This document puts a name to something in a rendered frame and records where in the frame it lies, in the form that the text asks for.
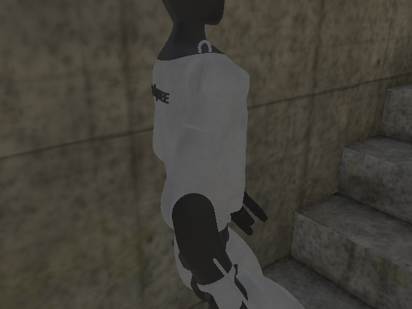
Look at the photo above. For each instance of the stairs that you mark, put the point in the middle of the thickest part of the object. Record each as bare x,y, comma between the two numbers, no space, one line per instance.
353,249

